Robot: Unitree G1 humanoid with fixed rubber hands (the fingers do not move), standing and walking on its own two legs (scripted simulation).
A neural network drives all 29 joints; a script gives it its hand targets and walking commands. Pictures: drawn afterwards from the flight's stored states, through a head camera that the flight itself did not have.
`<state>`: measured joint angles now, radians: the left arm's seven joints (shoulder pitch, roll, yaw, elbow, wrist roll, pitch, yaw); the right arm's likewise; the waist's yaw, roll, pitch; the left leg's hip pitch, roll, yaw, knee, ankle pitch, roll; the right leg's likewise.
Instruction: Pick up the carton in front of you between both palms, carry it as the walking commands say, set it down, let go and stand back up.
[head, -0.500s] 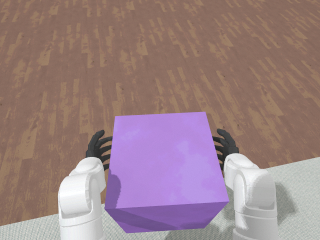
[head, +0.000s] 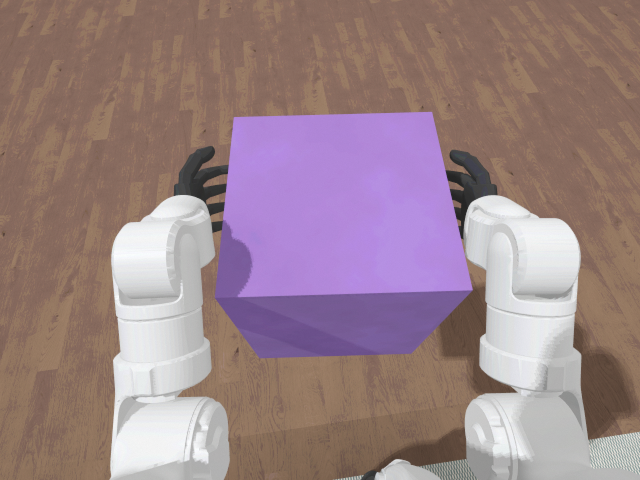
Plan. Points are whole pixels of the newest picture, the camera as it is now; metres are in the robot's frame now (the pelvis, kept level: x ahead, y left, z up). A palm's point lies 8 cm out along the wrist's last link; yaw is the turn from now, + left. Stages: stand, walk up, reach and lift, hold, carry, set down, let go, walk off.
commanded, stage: carry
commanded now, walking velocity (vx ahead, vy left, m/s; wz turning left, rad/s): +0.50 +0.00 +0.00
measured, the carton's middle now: (334, 251) +0.36 +0.01 +0.10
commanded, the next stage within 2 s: none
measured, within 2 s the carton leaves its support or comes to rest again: neither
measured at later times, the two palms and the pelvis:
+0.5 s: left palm (255, 54) +0.74 +0.14 +0.16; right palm (432, 56) +0.72 -0.16 +0.16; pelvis +0.33 +0.01 +0.03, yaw -2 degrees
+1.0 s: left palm out of the picture +1.02 +0.12 +0.24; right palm out of the picture +1.05 -0.17 +0.24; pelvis +0.65 -0.06 +0.09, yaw +0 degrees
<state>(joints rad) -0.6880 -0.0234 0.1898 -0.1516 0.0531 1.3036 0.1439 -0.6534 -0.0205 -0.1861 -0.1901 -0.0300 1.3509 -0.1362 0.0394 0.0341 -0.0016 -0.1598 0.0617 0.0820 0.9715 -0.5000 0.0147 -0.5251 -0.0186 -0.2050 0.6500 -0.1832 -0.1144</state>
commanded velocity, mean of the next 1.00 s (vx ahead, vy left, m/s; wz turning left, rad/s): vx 0.50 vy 0.00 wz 0.00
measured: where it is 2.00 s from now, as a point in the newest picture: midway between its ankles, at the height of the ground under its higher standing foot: (351, 173)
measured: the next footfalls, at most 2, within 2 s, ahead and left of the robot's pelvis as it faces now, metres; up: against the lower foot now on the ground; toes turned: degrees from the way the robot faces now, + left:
left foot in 0.40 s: +0.46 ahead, +0.08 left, +0.03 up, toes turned +4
right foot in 0.78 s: +0.69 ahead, -0.14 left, +0.06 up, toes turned -5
